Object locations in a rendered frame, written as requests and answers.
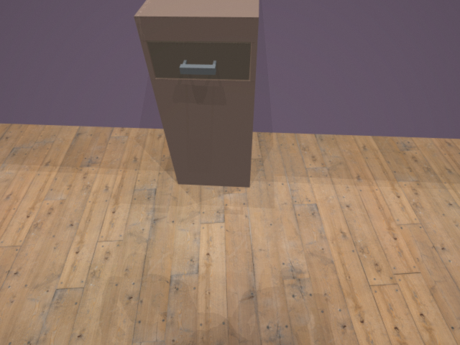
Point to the drawer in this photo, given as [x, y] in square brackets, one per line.
[232, 58]

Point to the handle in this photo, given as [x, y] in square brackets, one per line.
[192, 69]

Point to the cabinet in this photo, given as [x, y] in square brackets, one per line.
[208, 123]

